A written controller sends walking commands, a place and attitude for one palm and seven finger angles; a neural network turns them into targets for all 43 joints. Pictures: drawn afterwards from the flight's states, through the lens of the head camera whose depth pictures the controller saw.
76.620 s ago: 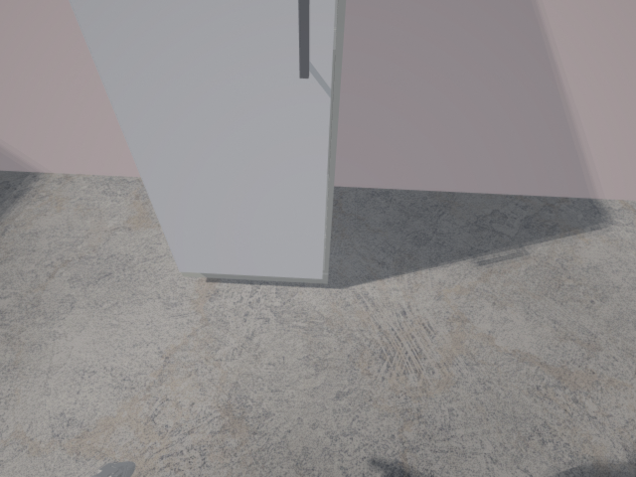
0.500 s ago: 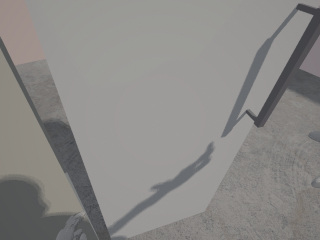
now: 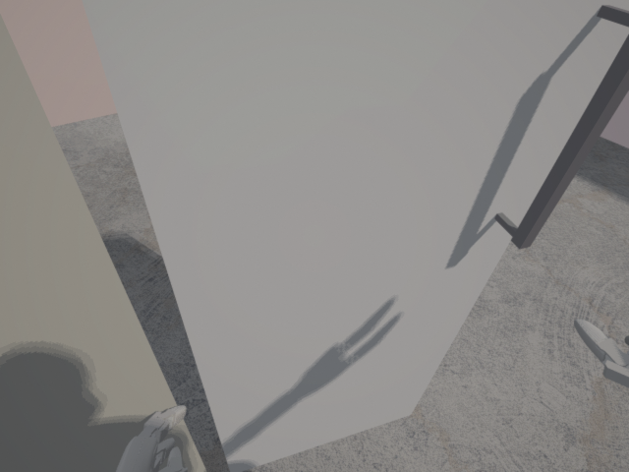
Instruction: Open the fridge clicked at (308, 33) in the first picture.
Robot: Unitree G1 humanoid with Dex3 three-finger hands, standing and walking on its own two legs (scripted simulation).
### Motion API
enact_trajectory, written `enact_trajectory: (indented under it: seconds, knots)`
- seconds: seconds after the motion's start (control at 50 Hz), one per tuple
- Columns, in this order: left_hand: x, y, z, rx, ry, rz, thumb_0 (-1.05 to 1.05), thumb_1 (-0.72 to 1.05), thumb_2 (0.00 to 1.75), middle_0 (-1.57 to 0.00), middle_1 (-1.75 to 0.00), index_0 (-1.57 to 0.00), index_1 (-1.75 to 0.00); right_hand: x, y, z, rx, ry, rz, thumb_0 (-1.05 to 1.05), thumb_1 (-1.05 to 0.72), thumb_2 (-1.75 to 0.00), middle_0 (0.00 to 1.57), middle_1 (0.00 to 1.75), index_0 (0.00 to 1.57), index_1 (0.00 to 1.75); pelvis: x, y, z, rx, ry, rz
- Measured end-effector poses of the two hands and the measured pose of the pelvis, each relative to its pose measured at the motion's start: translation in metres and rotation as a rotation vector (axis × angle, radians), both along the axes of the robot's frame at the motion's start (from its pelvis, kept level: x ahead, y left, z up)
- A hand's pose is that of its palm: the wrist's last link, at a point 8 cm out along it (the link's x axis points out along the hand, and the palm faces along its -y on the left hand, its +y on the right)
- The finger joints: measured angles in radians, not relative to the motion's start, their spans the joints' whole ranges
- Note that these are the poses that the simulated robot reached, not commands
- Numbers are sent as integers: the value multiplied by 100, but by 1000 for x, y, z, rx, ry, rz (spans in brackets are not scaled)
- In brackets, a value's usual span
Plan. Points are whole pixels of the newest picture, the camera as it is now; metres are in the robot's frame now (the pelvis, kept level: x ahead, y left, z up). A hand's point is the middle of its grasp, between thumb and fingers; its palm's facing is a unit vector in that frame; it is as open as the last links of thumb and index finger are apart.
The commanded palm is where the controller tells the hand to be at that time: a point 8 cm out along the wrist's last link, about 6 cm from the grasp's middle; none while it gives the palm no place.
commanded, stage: draw the hand back to the body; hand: right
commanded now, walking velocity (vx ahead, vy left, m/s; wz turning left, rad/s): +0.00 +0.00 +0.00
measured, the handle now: (559, 146) +0.43 -0.28 +0.26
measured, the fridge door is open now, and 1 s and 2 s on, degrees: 109 109 109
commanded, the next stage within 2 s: step back with the hand held close in 0.58 s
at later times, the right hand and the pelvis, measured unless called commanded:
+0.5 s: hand (619, 362) +0.19 -0.27 +0.17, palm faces +0.47 +0.78 -0.41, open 7.5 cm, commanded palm +0.14 -0.30 +0.18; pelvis +0.00 +0.00 +0.00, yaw +0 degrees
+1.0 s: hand (623, 375) +0.19 -0.28 +0.15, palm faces +0.35 +0.81 -0.46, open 7.4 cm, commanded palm +0.12 -0.32 +0.18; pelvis -0.02 -0.02 +0.00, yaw +0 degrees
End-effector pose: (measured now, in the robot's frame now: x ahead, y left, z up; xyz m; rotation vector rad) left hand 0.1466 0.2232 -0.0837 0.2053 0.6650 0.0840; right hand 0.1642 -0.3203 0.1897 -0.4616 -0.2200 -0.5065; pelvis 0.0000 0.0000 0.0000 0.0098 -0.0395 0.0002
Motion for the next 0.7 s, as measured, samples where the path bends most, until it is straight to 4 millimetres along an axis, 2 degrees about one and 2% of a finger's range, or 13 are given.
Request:
enact_trajectory:
  seconds: [0.1, 0.24, 0.34, 0.48, 0.7]
  knots:
    - [0, 0, 0, -4, 5, 6, 1, 90, 90, -20, -30, -28, -34, -8, 14, -6, -9, 37, 44, 0, -40, -66, 23, 59, 23, 59, 2, 2, 1, 1, -4, 2]
    - [1, 0, 1, 2, 9, 3, 1, 90, 90, -20, -30, -29, -34, -20, 16, -7, -23, 60, 27, 1, -65, -78, 22, 44, 22, 45, 3, 3, 2, 4, -8, -1]
    - [1, 1, 1, 10, 6, 1, 1, 90, 90, -20, -30, -29, -35, -21, 19, -9, -16, 62, 28, 1, -78, -85, 22, 36, 22, 37, 2, 3, 1, 2, -11, -3]
    - [1, 1, 1, 8, 10, 10, 1, 90, 90, -20, -30, -30, -35, -16, 16, -6, -23, 49, 29, 1, -86, -89, 22, 32, 22, 32, 3, 3, 1, 1, -13, 0]
    - [1, -1, 1, 7, 15, 18, 1, 90, 90, -20, -30, -29, -35, -16, 14, -7, -21, 59, 38, 2, -88, -90, 21, 30, 22, 31, 3, 0, 2, 2, -14, 3]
